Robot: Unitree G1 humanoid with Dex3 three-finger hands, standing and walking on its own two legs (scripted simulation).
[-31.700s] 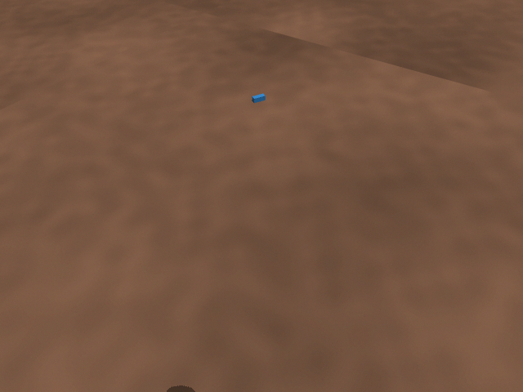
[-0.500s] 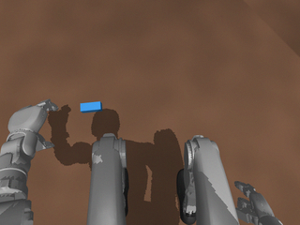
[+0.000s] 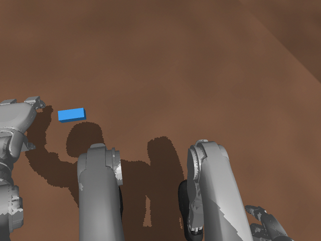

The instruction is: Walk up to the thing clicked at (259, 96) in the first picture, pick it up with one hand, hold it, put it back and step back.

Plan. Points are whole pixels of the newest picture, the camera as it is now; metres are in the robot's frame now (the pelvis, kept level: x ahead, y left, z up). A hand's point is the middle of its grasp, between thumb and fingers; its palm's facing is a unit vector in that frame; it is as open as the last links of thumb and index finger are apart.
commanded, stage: rise first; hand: left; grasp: from above
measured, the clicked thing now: (72, 115) +0.46 +0.31 -0.32
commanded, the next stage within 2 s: none
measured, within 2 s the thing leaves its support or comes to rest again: neither
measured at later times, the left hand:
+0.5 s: hand (37, 123) +0.39 +0.36 -0.19, palm faces -0.45 -0.12 -0.88, open 12.4 cm
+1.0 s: hand (41, 122) +0.40 +0.36 -0.21, palm faces -0.44 -0.13 -0.89, open 12.5 cm
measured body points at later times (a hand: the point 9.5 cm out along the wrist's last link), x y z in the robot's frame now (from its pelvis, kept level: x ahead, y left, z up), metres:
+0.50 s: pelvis +0.01 +0.00 -0.02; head +0.24 +0.07 +0.36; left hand +0.41 +0.36 -0.14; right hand +0.11 -0.27 -0.14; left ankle +0.09 +0.14 -0.31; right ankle +0.10 -0.13 -0.31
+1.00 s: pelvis +0.01 +0.00 -0.03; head +0.24 +0.08 +0.35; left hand +0.42 +0.36 -0.16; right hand +0.11 -0.28 -0.14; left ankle +0.09 +0.14 -0.31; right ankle +0.10 -0.13 -0.31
